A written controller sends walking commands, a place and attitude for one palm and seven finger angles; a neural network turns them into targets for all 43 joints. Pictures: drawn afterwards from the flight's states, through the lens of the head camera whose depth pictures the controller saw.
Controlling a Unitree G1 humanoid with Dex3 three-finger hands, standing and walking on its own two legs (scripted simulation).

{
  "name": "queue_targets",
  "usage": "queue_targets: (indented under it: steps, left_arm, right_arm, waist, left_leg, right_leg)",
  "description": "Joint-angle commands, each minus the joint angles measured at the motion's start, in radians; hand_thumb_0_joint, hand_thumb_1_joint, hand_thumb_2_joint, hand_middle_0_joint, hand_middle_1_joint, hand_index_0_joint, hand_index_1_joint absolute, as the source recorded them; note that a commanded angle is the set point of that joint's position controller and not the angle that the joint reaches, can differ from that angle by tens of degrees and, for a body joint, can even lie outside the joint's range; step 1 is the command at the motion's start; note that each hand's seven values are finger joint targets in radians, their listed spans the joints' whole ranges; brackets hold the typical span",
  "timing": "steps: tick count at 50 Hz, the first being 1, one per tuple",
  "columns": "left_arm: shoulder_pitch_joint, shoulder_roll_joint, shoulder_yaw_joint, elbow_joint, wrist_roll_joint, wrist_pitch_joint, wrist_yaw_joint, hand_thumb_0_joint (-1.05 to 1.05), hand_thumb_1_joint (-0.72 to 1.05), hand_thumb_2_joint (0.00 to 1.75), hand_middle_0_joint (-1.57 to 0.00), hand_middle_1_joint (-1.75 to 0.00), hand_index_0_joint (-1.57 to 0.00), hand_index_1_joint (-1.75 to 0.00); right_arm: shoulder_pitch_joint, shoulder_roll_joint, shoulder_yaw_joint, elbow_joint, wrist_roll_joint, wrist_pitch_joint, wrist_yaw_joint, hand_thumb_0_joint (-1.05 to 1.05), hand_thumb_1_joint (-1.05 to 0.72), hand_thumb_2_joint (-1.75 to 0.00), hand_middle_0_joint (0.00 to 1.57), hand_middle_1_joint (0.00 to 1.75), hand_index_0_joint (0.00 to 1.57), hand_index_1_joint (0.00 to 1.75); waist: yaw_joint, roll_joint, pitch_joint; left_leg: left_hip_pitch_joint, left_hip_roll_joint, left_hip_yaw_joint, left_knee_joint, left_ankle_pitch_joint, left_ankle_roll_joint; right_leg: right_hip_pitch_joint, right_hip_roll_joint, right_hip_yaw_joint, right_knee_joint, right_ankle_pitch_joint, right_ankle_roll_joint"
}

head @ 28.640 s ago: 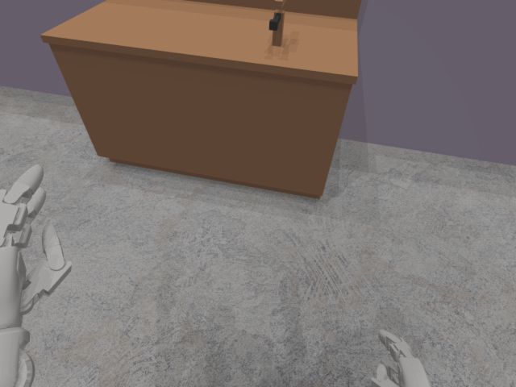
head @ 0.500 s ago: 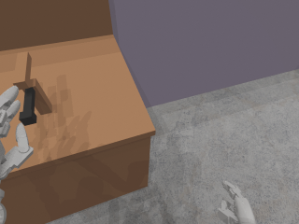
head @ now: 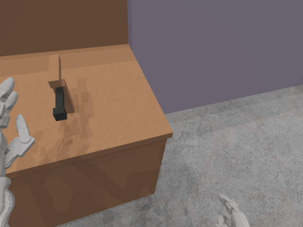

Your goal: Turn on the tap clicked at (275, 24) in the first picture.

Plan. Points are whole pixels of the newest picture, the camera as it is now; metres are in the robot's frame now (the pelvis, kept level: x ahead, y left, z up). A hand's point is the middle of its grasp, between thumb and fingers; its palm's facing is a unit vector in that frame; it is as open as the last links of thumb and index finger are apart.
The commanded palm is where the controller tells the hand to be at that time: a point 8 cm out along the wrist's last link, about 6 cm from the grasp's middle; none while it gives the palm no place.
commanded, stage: come to a stop and stand still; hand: left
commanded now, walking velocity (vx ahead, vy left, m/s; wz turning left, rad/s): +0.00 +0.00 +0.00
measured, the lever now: (60, 113) +0.36 +0.29 +0.08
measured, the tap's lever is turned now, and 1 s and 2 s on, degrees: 0 0 0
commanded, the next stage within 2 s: look again from close up in 0.72 s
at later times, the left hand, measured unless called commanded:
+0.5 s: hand (40, 128) +0.26 +0.26 +0.16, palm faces +0.39 -0.85 -0.34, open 7.4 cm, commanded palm +0.20 +0.30 +0.18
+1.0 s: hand (41, 131) +0.25 +0.26 +0.16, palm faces +0.41 -0.85 -0.33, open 7.4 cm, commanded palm +0.19 +0.29 +0.18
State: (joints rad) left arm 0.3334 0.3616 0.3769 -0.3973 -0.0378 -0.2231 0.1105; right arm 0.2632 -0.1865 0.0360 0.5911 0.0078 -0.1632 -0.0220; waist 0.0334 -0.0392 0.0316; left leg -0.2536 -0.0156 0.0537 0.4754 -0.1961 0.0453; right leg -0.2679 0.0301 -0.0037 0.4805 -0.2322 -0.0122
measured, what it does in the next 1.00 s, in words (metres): stands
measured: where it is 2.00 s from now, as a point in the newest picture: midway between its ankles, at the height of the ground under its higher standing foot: outside the picture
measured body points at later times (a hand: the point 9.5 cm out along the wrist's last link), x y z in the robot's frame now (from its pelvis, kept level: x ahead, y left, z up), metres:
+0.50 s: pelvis +0.04 +0.01 +0.00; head +0.05 +0.04 +0.45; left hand +0.23 +0.31 +0.18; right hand +0.23 -0.21 -0.06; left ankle +0.04 +0.09 -0.74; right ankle +0.05 -0.11 -0.74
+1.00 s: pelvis +0.04 +0.01 +0.01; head +0.04 +0.02 +0.45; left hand +0.22 +0.30 +0.18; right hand +0.22 -0.21 -0.07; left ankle +0.04 +0.09 -0.74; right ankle +0.05 -0.11 -0.74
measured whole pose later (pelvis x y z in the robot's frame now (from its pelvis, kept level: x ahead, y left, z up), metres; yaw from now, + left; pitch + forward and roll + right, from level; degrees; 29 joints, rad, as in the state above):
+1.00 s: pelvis +0.04 +0.01 +0.01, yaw +1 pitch -1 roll -1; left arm 0.42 0.34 0.33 -0.43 -0.04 -0.16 0.11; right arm 0.21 -0.20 0.03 0.58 0.00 -0.09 -0.04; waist 0.02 -0.01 0.02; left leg -0.18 -0.03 0.04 0.43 -0.23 0.05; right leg -0.16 0.02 -0.01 0.37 -0.19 -0.01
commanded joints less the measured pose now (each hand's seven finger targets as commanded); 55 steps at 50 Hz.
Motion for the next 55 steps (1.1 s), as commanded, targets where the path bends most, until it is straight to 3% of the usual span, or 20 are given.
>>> queue_targets:
  steps: [1,2,5,8,13,17,19,25,28,33,34,38,39,43,46,48,49,53,55]
  left_arm:
    - [-0.062,0.13,0.043,-0.198,0.017,-0.057,0.003,0.0,0.9,0.9,-0.2,-0.3,-0.2,-0.3]
    - [-0.059,0.129,0.041,-0.204,0.019,-0.056,0.003,0.0,0.9,0.9,-0.2,-0.3,-0.2,-0.3]
    - [-0.062,0.144,0.061,-0.219,0.021,-0.056,0.005,0.0,0.9,0.9,-0.2,-0.3,-0.2,-0.3]
    - [-0.085,0.164,0.072,-0.247,0.019,-0.057,0.005,0.0,0.9,0.9,-0.2,-0.3,-0.2,-0.3]
    - [-0.086,0.159,0.065,-0.259,0.013,-0.054,0.008,0.0,0.9,0.9,-0.2,-0.3,-0.2,-0.3]
    - [-0.036,0.147,0.054,-0.259,0.006,-0.048,0.008,0.0,0.9,0.9,-0.2,-0.3,-0.2,-0.3]
    - [-0.008,0.138,0.054,-0.244,0.001,-0.04,0.006,0.0,0.9,0.9,-0.2,-0.3,-0.2,-0.3]
    - [0.013,0.15,0.066,-0.267,-0.007,-0.031,0.009,0.0,0.9,0.9,-0.2,-0.3,-0.2,-0.3]
    - [0.001,0.168,0.075,-0.29,-0.006,-0.028,0.014,0.0,0.9,0.9,-0.2,-0.3,-0.2,-0.3]
    - [0.007,0.164,0.073,-0.282,-0.01,-0.022,0.017,0.0,0.9,0.9,-0.2,-0.3,-0.2,-0.3]
    - [0.01,0.144,0.057,-0.267,-0.012,-0.021,0.016,0.0,0.9,0.9,-0.2,-0.3,-0.2,-0.3]
    - [0.013,0.156,0.067,-0.257,-0.011,-0.014,0.019,0.0,0.9,0.9,-0.2,-0.3,-0.2,-0.3]
    - [0.004,0.13,0.039,-0.248,-0.013,-0.014,0.016,0.0,0.9,0.9,-0.2,-0.3,-0.2,-0.3]
    - [-0.008,0.154,0.059,-0.253,-0.009,-0.011,0.02,0.0,0.9,0.9,-0.2,-0.3,-0.2,-0.3]
    - [-0.016,0.138,0.041,-0.253,-0.009,-0.014,0.019,0.0,0.9,0.9,-0.2,-0.3,-0.2,-0.3]
    - [-0.002,0.164,0.07,-0.253,-0.009,-0.012,0.022,0.0,0.9,0.9,-0.2,-0.3,-0.2,-0.3]
    - [0.001,0.14,0.049,-0.249,-0.01,-0.013,0.02,0.0,0.9,0.9,-0.2,-0.3,-0.2,-0.3]
    - [0.015,0.167,0.075,-0.26,-0.009,-0.014,0.024,0.0,0.9,0.9,-0.2,-0.3,-0.2,-0.3]
    - [0.023,0.145,0.057,-0.247,-0.012,-0.013,0.021,0.0,0.9,0.9,-0.2,-0.3,-0.2,-0.3]
  right_arm:
    - [-0.115,-0.132,-0.062,-0.166,0.006,-0.063,0.001,0.0,-0.9,-0.9,0.2,0.3,0.2,0.3]
    - [-0.112,-0.135,-0.062,-0.164,0.005,-0.062,0.004,0.0,-0.9,-0.9,0.2,0.3,0.2,0.3]
    - [-0.116,-0.134,-0.059,-0.161,-0.001,-0.058,0.003,0.0,-0.9,-0.9,0.2,0.3,0.2,0.3]
    - [-0.125,-0.132,-0.058,-0.156,-0.005,-0.059,-0.002,0.0,-0.9,-0.9,0.2,0.3,0.2,0.3]
    - [-0.133,-0.127,-0.056,-0.153,-0.006,-0.052,-0.008,0.0,-0.9,-0.9,0.2,0.3,0.2,0.3]
    - [-0.131,-0.131,-0.062,-0.162,-0.003,-0.036,-0.009,0.0,-0.9,-0.9,0.2,0.3,0.2,0.3]
    - [-0.133,-0.131,-0.061,-0.162,-0.004,-0.026,-0.009,0.0,-0.9,-0.9,0.2,0.3,0.2,0.3]
    - [-0.137,-0.134,-0.067,-0.173,0.002,-0.003,-0.014,0.0,-0.9,-0.9,0.2,0.3,0.2,0.3]
    - [-0.148,-0.133,-0.065,-0.174,0.002,0.003,-0.02,0.0,-0.9,-0.9,0.2,0.3,0.2,0.3]
    - [-0.149,-0.133,-0.066,-0.174,0.003,0.01,-0.025,0.0,-0.9,-0.9,0.2,0.3,0.2,0.3]
    - [-0.144,-0.136,-0.064,-0.173,-0.001,0.015,-0.024,0.0,-0.9,-0.9,0.2,0.3,0.2,0.3]
    - [-0.151,-0.131,-0.065,-0.173,0.004,0.016,-0.028,0.0,-0.9,-0.9,0.2,0.3,0.2,0.3]
    - [-0.145,-0.136,-0.064,-0.17,0.001,0.019,-0.026,0.0,-0.9,-0.9,0.2,0.3,0.2,0.3]
    - [-0.156,-0.132,-0.065,-0.173,0.004,0.018,-0.03,0.0,-0.9,-0.9,0.2,0.3,0.2,0.3]
    - [-0.15,-0.134,-0.065,-0.174,0.002,0.018,-0.029,0.0,-0.9,-0.9,0.2,0.3,0.2,0.3]
    - [-0.158,-0.129,-0.065,-0.173,0.003,0.017,-0.032,0.0,-0.9,-0.9,0.2,0.3,0.2,0.3]
    - [-0.151,-0.132,-0.064,-0.17,-0.001,0.02,-0.031,0.0,-0.9,-0.9,0.2,0.3,0.2,0.3]
    - [-0.157,-0.131,-0.068,-0.169,0.004,0.016,-0.032,0.0,-0.9,-0.9,0.2,0.3,0.2,0.3]
    - [-0.149,-0.133,-0.068,-0.172,0.003,0.018,-0.03,0.0,-0.9,-0.9,0.2,0.3,0.2,0.3]
  waist:
    - [-0.005,0.111,-0.076]
    - [-0.006,0.083,-0.074]
    - [-0.009,0.093,-0.063]
    - [-0.013,0.086,-0.069]
    - [-0.01,0.136,-0.128]
    - [-0.009,0.129,-0.152]
    - [-0.012,0.098,-0.15]
    - [-0.014,0.112,-0.166]
    - [-0.013,0.136,-0.166]
    - [-0.013,0.105,-0.165]
    - [-0.015,0.107,-0.156]
    - [-0.013,0.097,-0.143]
    - [-0.017,0.096,-0.128]
    - [-0.014,0.089,-0.114]
    - [-0.015,0.104,-0.113]
    - [-0.012,0.096,-0.113]
    - [-0.016,0.092,-0.115]
    - [-0.012,0.1,-0.126]
    - [-0.015,0.085,-0.121]
  left_leg:
    - [-0.162,0.165,-0.186,-0.246,-0.348,0.016]
    - [-0.157,0.148,-0.178,-0.232,-0.325,0.008]
    - [-0.146,0.123,-0.162,-0.219,-0.293,-0.007]
    - [-0.045,0.089,-0.126,-0.167,-0.161,-0.025]
    - [0.029,0.089,-0.114,-0.151,-0.003,-0.034]
    - [0.061,0.098,-0.122,-0.139,0.136,-0.044]
    - [0.065,0.096,-0.114,-0.128,0.171,-0.051]
    - [0.086,0.093,-0.105,-0.105,0.256,-0.058]
    - [0.1,0.094,-0.099,-0.103,0.256,-0.06]
    - [0.1,0.094,-0.105,-0.102,0.243,-0.057]
    - [0.086,0.094,-0.106,-0.109,0.229,-0.052]
    - [0.081,0.092,-0.107,-0.113,0.179,-0.048]
    - [0.064,0.09,-0.112,-0.125,0.157,-0.046]
    - [0.054,0.089,-0.111,-0.137,0.071,-0.036]
    - [0.04,0.089,-0.12,-0.152,0.052,-0.033]
    - [0.037,0.09,-0.118,-0.152,0.03,-0.031]
    - [0.033,0.088,-0.118,-0.149,0.031,-0.027]
    - [0.044,0.09,-0.116,-0.143,0.058,-0.031]
    - [0.034,0.09,-0.123,-0.144,0.064,-0.03]
  right_leg:
    - [0.175,-0.037,0.04,-0.018,-0.026,0.008]
    - [0.173,-0.04,0.047,-0.04,-0.03,0.005]
    - [0.164,-0.045,0.059,-0.089,-0.036,0.001]
    - [0.104,-0.052,0.083,-0.145,-0.005,-0.01]
    - [0.146,-0.053,0.061,-0.117,0.129,-0.009]
    - [0.167,-0.056,0.04,-0.092,0.201,-0.007]
    - [0.169,-0.056,0.034,-0.096,0.225,-0.006]
    - [0.185,-0.067,0.036,-0.091,0.294,-0.011]
    - [0.176,-0.066,0.036,-0.093,0.29,-0.01]
    - [0.181,-0.071,0.041,-0.099,0.289,-0.011]
    - [0.185,-0.072,0.037,-0.103,0.28,-0.01]
    - [0.18,-0.078,0.05,-0.119,0.266,-0.011]
    - [0.176,-0.076,0.045,-0.12,0.241,-0.011]
    - [0.166,-0.078,0.063,-0.143,0.198,-0.01]
    - [0.177,-0.076,0.057,-0.138,0.177,-0.01]
    - [0.174,-0.077,0.058,-0.147,0.166,-0.007]
    - [0.181,-0.078,0.057,-0.147,0.167,-0.009]
    - [0.181,-0.08,0.056,-0.143,0.185,-0.009]
    - [0.19,-0.081,0.057,-0.141,0.192,-0.009]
